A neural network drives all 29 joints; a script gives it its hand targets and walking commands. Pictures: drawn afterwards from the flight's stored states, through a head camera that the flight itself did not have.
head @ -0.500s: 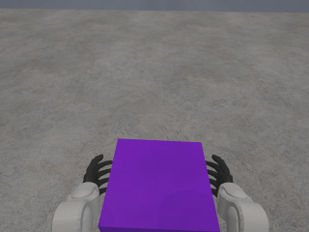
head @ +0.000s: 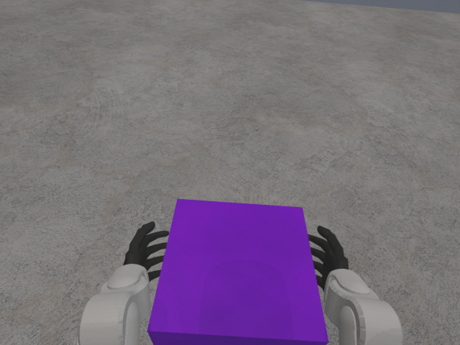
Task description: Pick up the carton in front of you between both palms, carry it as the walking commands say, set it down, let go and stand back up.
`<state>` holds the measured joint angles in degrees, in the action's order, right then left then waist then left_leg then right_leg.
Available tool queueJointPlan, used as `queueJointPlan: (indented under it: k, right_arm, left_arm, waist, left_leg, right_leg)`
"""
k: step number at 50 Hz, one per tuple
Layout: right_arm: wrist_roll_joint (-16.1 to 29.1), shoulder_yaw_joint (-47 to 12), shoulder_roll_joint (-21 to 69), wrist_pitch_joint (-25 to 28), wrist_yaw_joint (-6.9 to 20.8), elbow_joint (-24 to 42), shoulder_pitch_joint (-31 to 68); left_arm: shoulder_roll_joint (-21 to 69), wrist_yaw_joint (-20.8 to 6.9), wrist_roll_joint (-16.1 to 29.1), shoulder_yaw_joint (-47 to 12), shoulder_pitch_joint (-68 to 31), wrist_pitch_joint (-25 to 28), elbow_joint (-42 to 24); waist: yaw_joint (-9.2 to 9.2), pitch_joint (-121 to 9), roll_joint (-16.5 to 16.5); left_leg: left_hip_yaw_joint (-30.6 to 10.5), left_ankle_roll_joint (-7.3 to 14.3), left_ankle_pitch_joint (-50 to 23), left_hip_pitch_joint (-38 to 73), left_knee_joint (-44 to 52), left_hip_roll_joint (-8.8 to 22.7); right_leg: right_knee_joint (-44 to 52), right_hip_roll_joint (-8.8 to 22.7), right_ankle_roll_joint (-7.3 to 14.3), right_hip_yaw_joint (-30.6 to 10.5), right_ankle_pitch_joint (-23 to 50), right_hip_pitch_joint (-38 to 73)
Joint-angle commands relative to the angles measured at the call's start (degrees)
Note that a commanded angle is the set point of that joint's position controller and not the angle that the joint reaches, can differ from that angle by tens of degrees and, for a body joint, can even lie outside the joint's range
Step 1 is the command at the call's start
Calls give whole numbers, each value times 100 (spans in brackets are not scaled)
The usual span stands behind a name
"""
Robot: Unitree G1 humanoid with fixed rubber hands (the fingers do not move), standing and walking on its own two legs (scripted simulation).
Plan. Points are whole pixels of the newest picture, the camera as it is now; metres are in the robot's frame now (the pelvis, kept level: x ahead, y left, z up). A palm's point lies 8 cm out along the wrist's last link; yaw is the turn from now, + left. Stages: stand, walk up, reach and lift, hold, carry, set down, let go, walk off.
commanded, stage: carry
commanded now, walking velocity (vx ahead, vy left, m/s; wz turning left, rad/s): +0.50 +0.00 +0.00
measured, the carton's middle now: (233, 294) +0.24 -0.01 -0.01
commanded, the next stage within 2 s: none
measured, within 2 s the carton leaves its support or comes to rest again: neither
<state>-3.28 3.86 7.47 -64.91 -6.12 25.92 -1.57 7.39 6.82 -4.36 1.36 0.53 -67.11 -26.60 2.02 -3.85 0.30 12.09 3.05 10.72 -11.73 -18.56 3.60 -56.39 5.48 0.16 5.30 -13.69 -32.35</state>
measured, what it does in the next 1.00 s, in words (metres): walks ahead: right foot, then left foot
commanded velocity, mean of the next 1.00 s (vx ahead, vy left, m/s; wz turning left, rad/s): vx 0.50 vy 0.00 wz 0.00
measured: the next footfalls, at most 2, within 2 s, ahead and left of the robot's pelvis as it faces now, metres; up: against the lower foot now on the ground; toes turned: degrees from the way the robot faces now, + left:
right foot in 0.26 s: +0.37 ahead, -0.13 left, +0.00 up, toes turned -10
left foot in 0.80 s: +0.69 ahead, +0.10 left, +0.00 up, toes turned +13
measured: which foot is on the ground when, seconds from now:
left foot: down 0.00-0.26, up 0.28-0.78, down 0.80-1.00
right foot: up 0.00-0.24, down 0.26-0.84, up 0.86-1.00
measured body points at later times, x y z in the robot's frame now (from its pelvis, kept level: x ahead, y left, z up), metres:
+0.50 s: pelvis +0.31 -0.06 +0.00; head +0.33 -0.07 +0.45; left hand +0.55 +0.11 +0.07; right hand +0.58 -0.20 +0.06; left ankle +0.31 +0.09 -0.68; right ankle +0.33 -0.13 -0.75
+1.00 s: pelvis +0.63 +0.02 +0.00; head +0.65 +0.04 +0.45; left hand +0.88 +0.17 +0.05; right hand +0.88 -0.13 +0.06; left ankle +0.65 +0.09 -0.75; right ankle +0.57 -0.13 -0.66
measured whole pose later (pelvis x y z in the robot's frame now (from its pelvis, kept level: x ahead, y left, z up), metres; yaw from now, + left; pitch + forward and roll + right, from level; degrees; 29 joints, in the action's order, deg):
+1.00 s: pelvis +0.63 +0.02 +0.00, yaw +0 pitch +4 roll -3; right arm -3.7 3.9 7.4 -67.0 -6.1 25.4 0.3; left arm 7.3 6.7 -4.6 2.1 -0.9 -69.2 -26.7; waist 1.4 -2.5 0.3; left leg 12.9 4.3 9.7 -16.0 -21.1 3.2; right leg -61.5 5.1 0.4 5.4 -17.0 -27.7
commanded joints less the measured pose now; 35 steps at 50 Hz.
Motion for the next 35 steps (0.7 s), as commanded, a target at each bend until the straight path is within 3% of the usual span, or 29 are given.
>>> queueJointPlan:
  k: [1,7,9,10,11,12,13,14,15,16,17,19,24,29,35]
  right_arm:
    - [1993,-4058,4723,-86,1199,822,2246]
    - [1785,-3747,3998,-429,979,722,2312]
    - [1712,-3668,3835,-548,882,676,2393]
    - [1691,-3649,3791,-604,844,641,2405]
    - [1709,-3640,3778,-653,826,672,2508]
    - [1746,-3733,3901,-685,832,688,2507]
    - [1825,-3854,4066,-667,872,762,2612]
    - [1872,-3905,4403,-617,914,713,2664]
    - [1871,-3998,4766,-542,960,671,2705]
    - [1870,-4057,5061,-454,994,636,2763]
    - [1900,-4148,5266,-374,1023,680,2791]
    - [1898,-4275,5494,-236,1035,743,2727]
    - [1725,-4199,5284,-123,947,723,2288]
    - [1770,-4165,4825,-290,923,971,2458]
    - [1780,-3851,4197,-597,862,700,2488]
  left_arm:
    - [5039,-925,1653,-3948,-2170,163,-764]
    - [4220,-868,1816,-3744,-2508,-245,-822]
    - [3998,-850,1820,-3547,-2340,-342,-589]
    - [3943,-846,1807,-3449,-2309,-381,-489]
    - [3844,-842,1775,-3363,-2239,-404,-400]
    - [3928,-859,1821,-3355,-2229,-399,-312]
    - [4227,-905,1936,-3436,-2268,-372,-400]
    - [4548,-970,2031,-3554,-2396,-325,-426]
    - [4897,-1040,2065,-3626,-2476,-237,-430]
    - [5172,-1093,2137,-3732,-2689,-149,-561]
    - [5373,-1127,2139,-3768,-2742,-68,-620]
    - [5505,-1161,2134,-3813,-2662,32,-708]
    - [5143,-1186,2057,-3824,-2348,71,-878]
    - [4611,-1119,1990,-3719,-2318,-62,-999]
    - [4051,-942,1786,-3443,-2268,-353,-698]
  waist:
    - [-127,-772,890]
    - [-109,-140,943]
    - [-245,-514,682]
    - [-339,-963,356]
    - [-431,-1534,-741]
    - [-351,-1890,-2147]
    - [-340,-1875,-1838]
    - [-312,-1872,-1104]
    - [-281,-1791,-776]
    - [-246,-1741,-656]
    - [-240,-1742,-655]
    - [-260,-1707,-684]
    - [-266,-1291,-625]
    - [-273,-632,-759]
    - [-312,-241,-895]
  left_leg:
    - [-544,281,-1221,1193,1025,1099]
    - [-304,167,-1709,1158,600,1104]
    - [-22,1,-2735,909,-541,917]
    - [82,-176,-2569,484,-1633,649]
    - [68,-398,-1174,-627,-3297,230]
    - [-294,-483,1313,-1989,-4722,-439]
    - [-898,-320,1576,-2470,-5482,-204]
    - [-1066,-261,1478,-2717,-5654,97]
    - [-1108,-233,1231,-2619,-5427,266]
    - [-1210,-235,953,-2452,-5125,379]
    - [-1232,-236,643,-2223,-4654,451]
    - [-979,-283,424,-2207,-4131,405]
    - [-615,-396,-332,-2431,-2696,356]
    - [-264,-415,-774,-2402,-1650,253]
    - [64,-305,-633,-2004,-1003,52]
  right_leg:
    - [1630,16,-76,348,1130,-191]
    - [2731,-148,94,740,1209,397]
    - [3014,-457,163,1015,798,1587]
    - [3051,-458,223,911,481,2659]
    - [3398,729,523,-885,137,3816]
    - [4128,1810,1151,-3076,339,4599]
    - [4273,1937,1285,-3174,843,4590]
    - [4190,1864,1172,-2747,1292,4478]
    - [4118,1684,938,-2196,1631,4116]
    - [4234,1569,766,-1782,1502,3825]
    - [4419,1442,664,-1391,1174,3521]
    - [4611,1316,660,-953,1065,3385]
    - [4884,1087,769,-260,1042,3589]
    - [4828,981,777,68,1658,3580]
    - [4352,931,639,283,2486,3751]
